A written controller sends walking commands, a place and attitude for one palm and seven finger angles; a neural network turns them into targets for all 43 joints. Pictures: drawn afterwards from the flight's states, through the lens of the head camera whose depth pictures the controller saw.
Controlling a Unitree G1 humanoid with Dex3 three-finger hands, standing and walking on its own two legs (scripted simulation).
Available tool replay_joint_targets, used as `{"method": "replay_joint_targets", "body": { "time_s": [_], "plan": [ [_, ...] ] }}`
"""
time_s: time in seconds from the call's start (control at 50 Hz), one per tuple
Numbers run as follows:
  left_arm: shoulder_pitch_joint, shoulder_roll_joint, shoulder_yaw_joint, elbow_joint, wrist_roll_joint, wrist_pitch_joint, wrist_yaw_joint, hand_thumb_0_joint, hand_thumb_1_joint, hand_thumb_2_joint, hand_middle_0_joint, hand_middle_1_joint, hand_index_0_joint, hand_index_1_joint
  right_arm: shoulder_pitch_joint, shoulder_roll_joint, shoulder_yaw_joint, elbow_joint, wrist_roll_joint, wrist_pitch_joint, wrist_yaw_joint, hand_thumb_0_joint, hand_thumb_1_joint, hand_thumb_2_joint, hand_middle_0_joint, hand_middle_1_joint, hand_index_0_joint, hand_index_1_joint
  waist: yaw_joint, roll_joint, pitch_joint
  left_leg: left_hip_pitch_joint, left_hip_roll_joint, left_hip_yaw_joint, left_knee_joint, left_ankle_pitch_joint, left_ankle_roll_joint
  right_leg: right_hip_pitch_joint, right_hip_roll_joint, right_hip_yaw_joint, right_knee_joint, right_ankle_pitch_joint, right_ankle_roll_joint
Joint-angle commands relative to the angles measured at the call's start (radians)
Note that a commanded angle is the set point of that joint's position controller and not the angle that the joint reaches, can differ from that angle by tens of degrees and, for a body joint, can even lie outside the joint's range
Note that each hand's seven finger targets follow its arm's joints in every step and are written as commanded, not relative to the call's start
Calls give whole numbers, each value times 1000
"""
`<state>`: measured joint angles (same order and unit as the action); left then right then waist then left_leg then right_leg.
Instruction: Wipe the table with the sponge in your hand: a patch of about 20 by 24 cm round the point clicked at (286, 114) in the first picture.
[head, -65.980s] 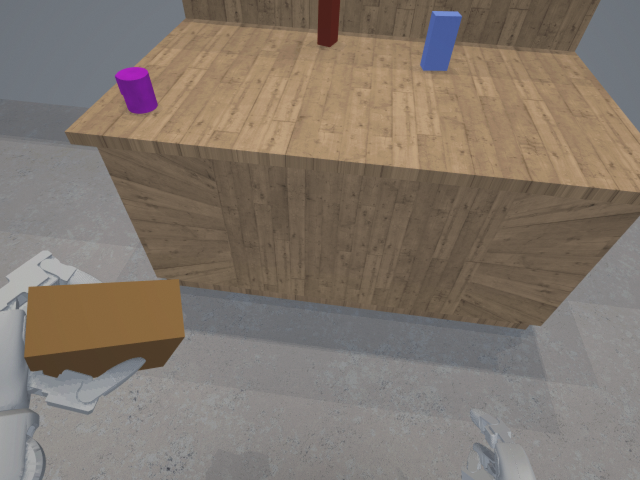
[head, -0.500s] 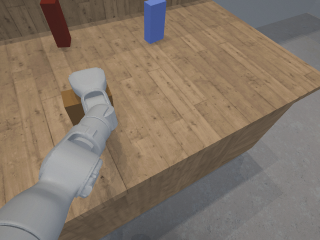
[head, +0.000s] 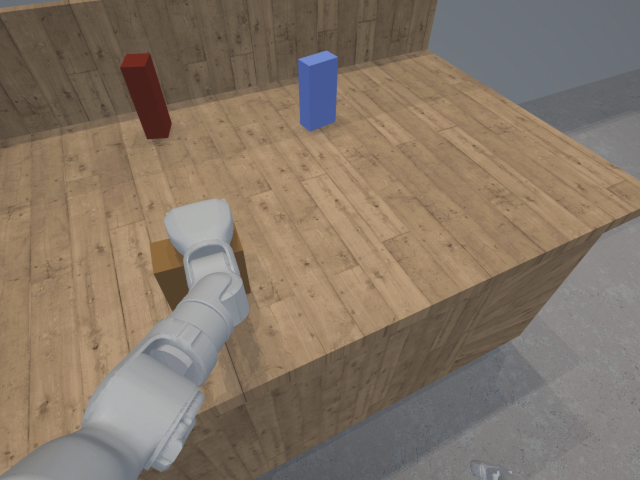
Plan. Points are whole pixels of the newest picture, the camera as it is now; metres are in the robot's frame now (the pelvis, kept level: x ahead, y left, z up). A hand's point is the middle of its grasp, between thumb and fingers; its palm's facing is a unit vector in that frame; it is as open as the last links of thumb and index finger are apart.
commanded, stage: wipe back along the third lane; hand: left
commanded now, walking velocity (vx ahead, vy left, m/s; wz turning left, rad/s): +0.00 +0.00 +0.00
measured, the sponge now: (206, 277) +0.41 +0.20 +0.00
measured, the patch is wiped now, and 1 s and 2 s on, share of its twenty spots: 0.95 0.95 0.95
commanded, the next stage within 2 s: slide back across to the middle lane in 1.62 s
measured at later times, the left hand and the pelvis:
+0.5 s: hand (217, 276) +0.37 +0.17 +0.05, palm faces -0.04 -0.03 -1.00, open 9.6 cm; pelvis -0.01 -0.02 +0.00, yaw +0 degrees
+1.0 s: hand (224, 287) +0.36 +0.15 +0.04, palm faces -0.04 -0.02 -1.00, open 9.6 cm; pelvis -0.01 -0.02 +0.00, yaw +0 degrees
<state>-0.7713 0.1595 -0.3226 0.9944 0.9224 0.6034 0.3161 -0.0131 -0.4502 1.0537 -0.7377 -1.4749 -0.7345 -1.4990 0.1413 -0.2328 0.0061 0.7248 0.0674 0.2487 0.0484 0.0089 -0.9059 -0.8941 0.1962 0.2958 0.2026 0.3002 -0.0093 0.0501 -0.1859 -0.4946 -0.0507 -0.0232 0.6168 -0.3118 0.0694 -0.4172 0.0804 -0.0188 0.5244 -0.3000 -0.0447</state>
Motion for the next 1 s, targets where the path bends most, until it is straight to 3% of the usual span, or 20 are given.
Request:
{"method": "replay_joint_targets", "body": {
  "time_s": [0.0,0.08,0.1,0.14,0.16,0.2,0.26,0.3,0.34,0.36,0.4,0.46,0.52,0.58,0.6,0.66,0.7,0.86,0.9,0.98],
  "plan": [
    [-157,-3,18,-66,-13,-8,-45,0,100,1300,-1200,-1600,-1200,-1600,-104,-130,-36,-133,4,-30,-17,0,-900,-900,200,300,200,300,-20,-117,-187,150,39,-4,-65,335,-34,143,-31,9,-41,460,-25],
    [-132,-15,-13,-79,-6,-5,-44,0,100,1300,-1200,-1600,-1200,-1600,-117,-127,-33,-138,9,-30,-23,0,-900,-900,200,300,200,300,-27,-126,-167,147,33,4,-76,281,-34,148,-35,17,-57,414,-20],
    [-125,10,23,-84,-12,-6,-44,0,100,1300,-1200,-1600,-1200,-1600,-126,-127,-34,-141,11,-32,-24,0,-900,-900,200,300,200,300,-9,-111,-166,146,35,0,-84,278,-34,147,-33,20,-61,400,-26],
    [-119,6,9,-86,-11,-8,-39,0,100,1300,-1200,-1600,-1200,-1600,-121,-128,-33,-141,12,-34,-24,0,-900,-900,200,300,200,300,-18,-126,-157,143,31,0,-86,256,-34,147,-32,18,-61,374,-23],
    [-112,-27,-19,-91,-10,-9,-40,0,100,1300,-1200,-1600,-1200,-1600,-126,-125,-33,-145,12,-37,-23,0,-900,-900,200,300,200,300,-20,-122,-153,147,29,5,-84,257,-33,147,-33,21,-62,384,-23],
    [-65,24,37,-110,-21,-11,-38,0,100,1300,-1200,-1600,-1200,-1600,-144,-127,-32,-155,14,-40,-24,0,-900,-900,200,300,200,300,10,-128,-173,138,29,7,-93,249,-32,176,-34,32,-70,385,-25],
    [-74,-21,-13,-119,-22,-9,-33,0,100,1300,-1200,-1600,-1200,-1600,-147,-121,-32,-157,18,-43,-27,0,-900,-900,200,300,200,300,-10,-142,-143,138,24,11,-98,211,-32,163,-36,29,-80,338,-18],
    [-66,22,27,-123,-25,-6,-36,0,100,1300,-1200,-1600,-1200,-1600,-159,-125,-28,-159,21,-45,-29,0,-900,-900,200,300,200,300,6,-154,-133,128,26,7,-109,196,-32,165,-34,38,-90,313,-21],
    [-83,4,1,-130,-25,-3,-34,0,100,1300,-1200,-1600,-1200,-1600,-162,-123,-27,-161,23,-45,-31,0,-900,-900,200,300,200,300,-7,-144,-117,132,23,10,-110,180,-32,155,-36,35,-91,291,-18],
    [-88,-23,-23,-139,-25,-5,-35,0,100,1300,-1200,-1600,-1200,-1600,-163,-120,-28,-162,23,-50,-29,0,-900,-900,200,300,200,300,-11,-131,-117,145,21,12,-106,188,-31,152,-36,33,-91,303,-18],
    [-44,23,23,-143,-26,-4,-38,0,100,1300,-1200,-1600,-1200,-1600,-175,-124,-27,-167,23,-50,-30,0,-900,-900,200,300,200,300,14,-131,-137,138,22,11,-111,193,-32,171,-35,43,-92,307,-22],
    [-16,-41,-36,-154,-24,-1,-39,0,100,1300,-1200,-1600,-1200,-1600,-172,-117,-29,-173,24,-51,-24,0,-900,-900,200,300,200,300,3,-136,-130,152,19,14,-101,207,-32,171,-36,34,-84,332,-20],
    [70,-7,-4,-189,-29,0,-43,0,100,1300,-1200,-1600,-1200,-1600,-188,-122,-30,-185,23,-46,-20,0,-900,-900,200,300,200,300,24,-155,-157,154,19,18,-97,240,-32,217,-39,47,-76,399,-20],
    [76,-84,-81,-226,-35,11,-51,0,100,1300,-1200,-1600,-1200,-1600,-204,-118,-32,-194,30,-43,-10,0,-900,-900,200,300,200,300,13,-159,-129,174,21,14,-98,244,-31,193,-36,33,-78,391,-23],
    [92,-54,-45,-235,-41,14,-52,0,100,1300,-1200,-1600,-1200,-1600,-220,-118,-33,-198,32,-43,-9,0,-900,-900,200,300,200,300,28,-157,-127,170,23,11,-104,243,-31,193,-33,40,-84,381,-26],
    [88,-107,-105,-248,-43,30,-53,0,100,1300,-1200,-1600,-1200,-1600,-223,-115,-32,-195,35,-41,-1,0,-900,-900,200,300,200,300,17,-145,-102,194,23,10,-102,250,-31,175,-33,23,-77,373,-28],
    [95,-95,-91,-268,-43,35,-61,0,100,1300,-1200,-1600,-1200,-1600,-240,-117,-32,-199,34,-39,4,0,-900,-900,200,300,200,300,31,-141,-109,200,25,8,-101,271,-31,176,-30,25,-72,397,-33],
    [22,-103,-110,-253,-30,46,-58,0,100,1300,-1200,-1600,-1200,-1600,-244,-116,-28,-187,34,-31,5,0,-900,-900,200,300,200,300,11,-140,-87,201,24,1,-94,256,-33,144,-33,16,-55,370,-34],
    [23,-83,-81,-261,-33,39,-60,0,100,1300,-1200,-1600,-1200,-1600,-249,-117,-30,-187,30,-33,4,0,-900,-900,200,300,200,300,26,-139,-114,201,23,1,-89,269,-31,150,-30,23,-54,388,-36],
    [46,-100,-100,-257,-21,33,-58,0,100,1300,-1200,-1600,-1200,-1600,-236,-117,-32,-188,25,-26,3,0,-900,-900,200,300,200,300,15,-168,-147,198,19,6,-68,292,-31,174,-36,27,-36,443,-32]
  ]
}}
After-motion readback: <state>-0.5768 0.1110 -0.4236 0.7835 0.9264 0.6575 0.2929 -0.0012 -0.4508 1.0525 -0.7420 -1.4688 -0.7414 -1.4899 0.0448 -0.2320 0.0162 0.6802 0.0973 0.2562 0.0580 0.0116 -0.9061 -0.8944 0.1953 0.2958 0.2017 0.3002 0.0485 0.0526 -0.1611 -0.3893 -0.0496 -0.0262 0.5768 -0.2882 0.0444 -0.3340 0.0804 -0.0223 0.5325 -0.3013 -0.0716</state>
